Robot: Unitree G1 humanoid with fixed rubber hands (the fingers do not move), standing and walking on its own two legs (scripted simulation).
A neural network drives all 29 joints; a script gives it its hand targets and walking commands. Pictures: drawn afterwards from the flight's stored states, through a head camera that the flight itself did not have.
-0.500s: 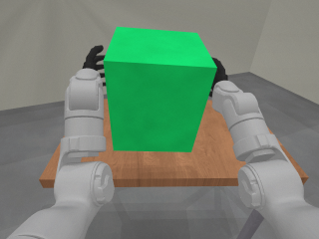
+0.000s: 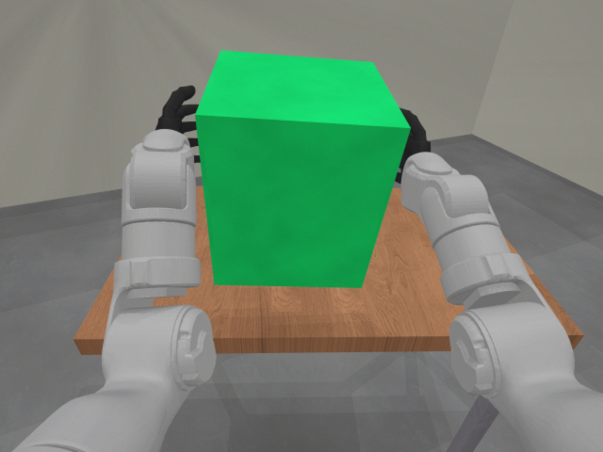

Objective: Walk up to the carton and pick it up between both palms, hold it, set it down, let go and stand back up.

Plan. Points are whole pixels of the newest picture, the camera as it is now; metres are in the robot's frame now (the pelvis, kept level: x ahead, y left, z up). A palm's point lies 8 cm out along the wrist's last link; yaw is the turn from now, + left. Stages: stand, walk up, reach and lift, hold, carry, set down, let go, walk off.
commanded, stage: hold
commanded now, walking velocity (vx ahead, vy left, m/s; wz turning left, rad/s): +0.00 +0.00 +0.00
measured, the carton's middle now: (293, 173) +0.41 +0.02 +0.24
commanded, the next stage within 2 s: set down in 0.60 s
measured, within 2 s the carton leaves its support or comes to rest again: neither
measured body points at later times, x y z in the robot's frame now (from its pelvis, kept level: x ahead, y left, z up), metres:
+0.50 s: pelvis +0.00 +0.00 +0.00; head -0.09 +0.03 +0.44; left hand +0.38 +0.17 +0.30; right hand +0.38 -0.13 +0.27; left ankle +0.06 +0.11 -0.75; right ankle +0.00 -0.11 -0.75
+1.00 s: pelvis +0.01 +0.00 +0.00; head -0.06 +0.03 +0.44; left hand +0.41 +0.18 +0.31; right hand +0.41 -0.12 +0.28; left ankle +0.06 +0.11 -0.75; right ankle +0.00 -0.11 -0.75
